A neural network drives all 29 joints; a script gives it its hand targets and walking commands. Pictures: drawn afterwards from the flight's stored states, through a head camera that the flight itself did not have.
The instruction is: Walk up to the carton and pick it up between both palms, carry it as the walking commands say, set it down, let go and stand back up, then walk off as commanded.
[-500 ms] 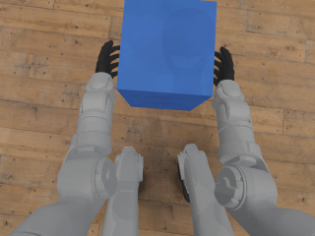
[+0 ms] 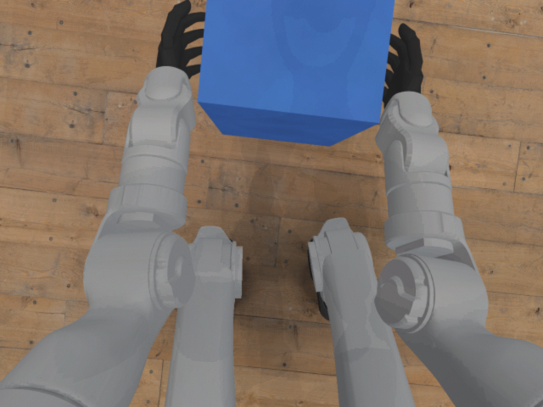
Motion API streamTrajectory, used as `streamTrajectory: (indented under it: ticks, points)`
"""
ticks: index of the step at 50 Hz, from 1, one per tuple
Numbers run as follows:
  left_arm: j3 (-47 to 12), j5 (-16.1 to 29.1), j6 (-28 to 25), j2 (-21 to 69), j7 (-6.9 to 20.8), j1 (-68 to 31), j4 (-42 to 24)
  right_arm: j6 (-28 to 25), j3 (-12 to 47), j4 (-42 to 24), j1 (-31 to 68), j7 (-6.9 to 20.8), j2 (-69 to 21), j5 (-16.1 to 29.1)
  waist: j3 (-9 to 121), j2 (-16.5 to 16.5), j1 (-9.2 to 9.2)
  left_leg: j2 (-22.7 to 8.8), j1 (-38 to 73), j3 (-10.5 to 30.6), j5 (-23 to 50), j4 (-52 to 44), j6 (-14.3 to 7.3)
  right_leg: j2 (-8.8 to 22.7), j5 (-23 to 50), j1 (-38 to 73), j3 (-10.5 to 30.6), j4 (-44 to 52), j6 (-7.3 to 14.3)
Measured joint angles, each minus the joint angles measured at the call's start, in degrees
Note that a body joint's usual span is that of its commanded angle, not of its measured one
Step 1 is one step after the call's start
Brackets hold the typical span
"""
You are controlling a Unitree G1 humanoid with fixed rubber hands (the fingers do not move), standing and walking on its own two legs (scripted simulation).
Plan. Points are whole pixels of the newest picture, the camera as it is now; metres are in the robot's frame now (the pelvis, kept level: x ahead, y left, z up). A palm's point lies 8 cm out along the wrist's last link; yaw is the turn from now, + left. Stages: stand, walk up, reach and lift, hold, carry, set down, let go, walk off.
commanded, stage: set down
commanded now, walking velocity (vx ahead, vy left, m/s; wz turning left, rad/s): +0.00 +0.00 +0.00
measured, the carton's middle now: (289, 57) +0.55 -0.03 -0.17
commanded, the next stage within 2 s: none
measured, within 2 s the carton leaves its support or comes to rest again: neither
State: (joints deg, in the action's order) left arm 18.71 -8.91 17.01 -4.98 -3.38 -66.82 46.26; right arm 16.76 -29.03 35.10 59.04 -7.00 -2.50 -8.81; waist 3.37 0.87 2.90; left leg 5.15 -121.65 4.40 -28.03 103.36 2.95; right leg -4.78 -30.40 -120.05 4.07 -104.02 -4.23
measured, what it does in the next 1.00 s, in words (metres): lowers itself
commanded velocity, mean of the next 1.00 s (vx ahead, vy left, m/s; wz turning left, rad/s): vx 0.00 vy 0.00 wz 0.00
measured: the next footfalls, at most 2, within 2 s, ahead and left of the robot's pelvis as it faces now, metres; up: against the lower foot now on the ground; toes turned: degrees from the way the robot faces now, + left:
none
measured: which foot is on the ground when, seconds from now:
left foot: down 0.00-1.00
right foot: down 0.00-1.00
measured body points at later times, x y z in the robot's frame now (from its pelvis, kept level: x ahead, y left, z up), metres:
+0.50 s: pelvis -0.03 +0.00 -0.05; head +0.36 +0.01 +0.16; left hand +0.55 +0.10 -0.24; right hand +0.51 -0.19 -0.22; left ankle +0.11 +0.13 -0.44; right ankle +0.10 -0.13 -0.44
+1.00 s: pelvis -0.02 +0.00 -0.09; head +0.36 +0.00 +0.14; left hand +0.57 +0.10 -0.27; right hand +0.53 -0.19 -0.25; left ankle +0.11 +0.13 -0.44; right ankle +0.10 -0.13 -0.44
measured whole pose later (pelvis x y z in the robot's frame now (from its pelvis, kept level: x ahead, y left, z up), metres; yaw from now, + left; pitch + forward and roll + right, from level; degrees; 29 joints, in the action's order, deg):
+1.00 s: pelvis -0.02 +0.00 -0.09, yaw -1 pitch +31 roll -2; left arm 7.7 0.5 15.4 -17.8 -5.5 -90.1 57.8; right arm 15.0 -24.0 45.9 83.3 -10.1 8.0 0.4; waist -29.9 -2.5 4.0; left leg 5.3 -123.5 4.4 -31.1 123.7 3.7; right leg -7.4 -33.0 -121.8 3.5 -123.5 -5.9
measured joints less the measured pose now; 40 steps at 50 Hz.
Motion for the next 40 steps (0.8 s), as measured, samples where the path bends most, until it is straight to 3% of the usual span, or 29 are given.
streamTrajectory:
  ticks: [13, 20, 22, 27, 35, 40]
  points:
    - [-0.78, 0.21, -0.35, -2.87, -0.05, -8.22, 1.42, 0.28, -0.82, 0.12, 7.75, -0.17, 2.23, 0.57, -10.03, -0.91, 0.64, 0.42, -3.09, 0.31, 0.28, 5.66, 0.42, -0.49, 0.19, -2.90, -0.38, -5.47, -0.47]
    - [-3.09, 3.45, -0.36, -6.73, -0.51, -17.09, -0.09, 0.17, 0.65, -1.91, 16.22, -1.13, 5.38, 3.16, -29.15, -0.80, 0.10, 0.92, 2.40, 0.33, 0.19, 9.13, 0.53, -0.50, -0.19, 2.91, -0.50, -8.86, -0.84]
    - [-4.88, 5.56, 0.26, -8.82, -1.24, -18.99, -1.81, 0.15, 3.60, -0.39, 19.73, -1.78, 7.81, 5.10, -34.95, -1.39, 0.73, 0.88, 4.29, 0.13, -0.03, 10.35, 0.55, -0.71, -0.46, 4.81, -0.32, -10.07, -1.00]
    - [-8.99, 9.26, 0.37, -10.48, -2.80, -20.08, 2.07, 2.15, 4.94, 0.98, 20.32, -3.10, 9.33, 8.37, -33.60, -3.34, 1.52, 0.48, 1.73, -0.03, -0.96, 13.50, 0.66, -1.50, -0.96, 2.00, -0.24, -13.12, -1.27]
    - [-6.38, 5.37, -0.54, -10.65, -1.52, -24.00, 9.70, 0.32, 4.46, 8.05, 22.79, -2.29, 10.34, 7.07, -33.11, -2.10, 0.40, 0.33, 0.23, -0.06, -2.05, 16.73, 0.70, -2.03, -1.85, 0.32, -0.35, -16.32, -1.30]
    - [-6.65, 7.38, -1.48, -11.97, -1.05, -21.98, 8.91, 0.44, 6.31, 9.50, 24.99, -2.32, 10.74, 7.21, -33.32, -1.86, 1.33, 0.38, -1.59, -0.56, -2.22, 18.13, 0.61, -2.21, -2.15, -1.50, 0.12, -17.91, -1.65]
